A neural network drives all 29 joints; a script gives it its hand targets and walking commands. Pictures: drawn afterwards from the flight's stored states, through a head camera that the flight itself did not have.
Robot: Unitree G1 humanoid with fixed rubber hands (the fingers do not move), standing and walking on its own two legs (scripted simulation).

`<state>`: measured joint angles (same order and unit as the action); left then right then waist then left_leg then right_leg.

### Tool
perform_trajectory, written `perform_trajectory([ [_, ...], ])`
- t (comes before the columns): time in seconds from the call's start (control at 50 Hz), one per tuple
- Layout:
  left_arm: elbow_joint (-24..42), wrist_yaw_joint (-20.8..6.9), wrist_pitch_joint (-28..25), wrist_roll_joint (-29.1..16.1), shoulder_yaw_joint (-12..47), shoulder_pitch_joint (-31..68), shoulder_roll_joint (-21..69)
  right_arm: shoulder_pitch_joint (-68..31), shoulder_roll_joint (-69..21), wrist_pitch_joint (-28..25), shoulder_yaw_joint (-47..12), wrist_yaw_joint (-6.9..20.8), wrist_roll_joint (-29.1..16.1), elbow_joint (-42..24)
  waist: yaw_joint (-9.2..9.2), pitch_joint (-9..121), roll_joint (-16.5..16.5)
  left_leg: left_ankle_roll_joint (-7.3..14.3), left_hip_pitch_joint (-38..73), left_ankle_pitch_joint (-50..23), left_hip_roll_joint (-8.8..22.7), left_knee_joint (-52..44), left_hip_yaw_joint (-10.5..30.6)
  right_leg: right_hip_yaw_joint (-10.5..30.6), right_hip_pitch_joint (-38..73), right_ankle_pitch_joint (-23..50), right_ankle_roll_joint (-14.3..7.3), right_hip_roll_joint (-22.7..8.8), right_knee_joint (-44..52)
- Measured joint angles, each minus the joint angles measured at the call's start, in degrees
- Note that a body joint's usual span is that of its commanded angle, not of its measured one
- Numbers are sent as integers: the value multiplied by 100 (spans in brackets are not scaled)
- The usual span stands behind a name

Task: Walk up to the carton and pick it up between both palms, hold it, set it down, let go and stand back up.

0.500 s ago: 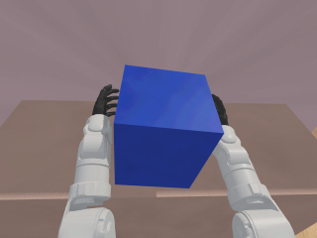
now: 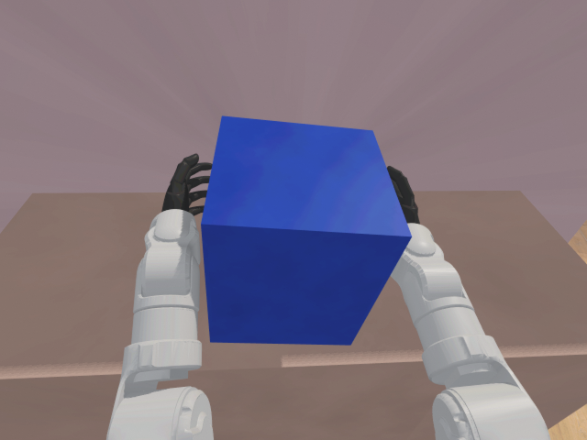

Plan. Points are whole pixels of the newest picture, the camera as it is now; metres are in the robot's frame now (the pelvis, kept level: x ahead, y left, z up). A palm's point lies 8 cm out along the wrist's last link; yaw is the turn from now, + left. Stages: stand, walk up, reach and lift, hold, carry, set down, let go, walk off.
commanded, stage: reach and lift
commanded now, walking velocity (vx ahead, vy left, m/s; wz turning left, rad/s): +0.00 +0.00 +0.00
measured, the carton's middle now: (290, 237) +0.37 +0.01 +0.12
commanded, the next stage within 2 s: hold in 0.58 s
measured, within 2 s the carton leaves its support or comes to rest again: neither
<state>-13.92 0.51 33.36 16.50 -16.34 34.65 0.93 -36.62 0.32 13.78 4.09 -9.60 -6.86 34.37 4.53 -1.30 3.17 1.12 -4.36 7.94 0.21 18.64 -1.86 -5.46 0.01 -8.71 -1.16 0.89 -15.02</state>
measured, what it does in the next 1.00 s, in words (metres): stands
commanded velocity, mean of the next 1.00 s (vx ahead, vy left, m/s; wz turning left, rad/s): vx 0.00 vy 0.00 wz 0.00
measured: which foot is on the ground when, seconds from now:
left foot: down 0.00-1.00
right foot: down 0.00-1.00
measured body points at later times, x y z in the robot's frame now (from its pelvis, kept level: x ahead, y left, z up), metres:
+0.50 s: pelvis +0.00 +0.00 +0.00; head -0.04 +0.03 +0.45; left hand +0.38 +0.16 +0.18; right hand +0.37 -0.15 +0.17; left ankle +0.03 +0.10 -0.75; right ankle +0.00 -0.10 -0.75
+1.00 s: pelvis -0.01 +0.00 +0.00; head -0.07 +0.03 +0.44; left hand +0.36 +0.16 +0.20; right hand +0.36 -0.14 +0.19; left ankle +0.03 +0.10 -0.75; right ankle +0.00 -0.10 -0.75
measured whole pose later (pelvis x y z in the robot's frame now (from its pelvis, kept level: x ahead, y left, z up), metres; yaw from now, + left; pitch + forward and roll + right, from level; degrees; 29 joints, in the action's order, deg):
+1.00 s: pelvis -0.01 +0.00 +0.00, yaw +0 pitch -9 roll -1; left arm -7.3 -1.2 41.9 18.9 -17.7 35.4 1.2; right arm -39.6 1.0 19.3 2.7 -10.1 -9.8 32.5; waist 4.8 -0.9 3.6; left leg 1.2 -2.1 7.6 0.2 18.7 -2.0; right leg -5.2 1.9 -8.7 -1.2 0.8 -15.7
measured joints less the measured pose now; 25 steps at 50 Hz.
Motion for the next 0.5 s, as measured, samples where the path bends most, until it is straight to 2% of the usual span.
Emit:
perform_trajectory([
  [0.36, -5, -63, 155, 87, -39, 155, -23, -152, 44, 68, -4, -18, -104, 71, 51, 5, 30, 5, 38, 17, -3, 20, -18, 21, 37, -3, 8, -4, -7],
  [0.5, 405, -74, 315, 101, 28, -81, -16, -76, 133, 157, -279, -99, -303, -149, 100, -13, 18, 5, 90, 59, 18, 87, -10, 16, 142, 17, 13, 19, 39],
])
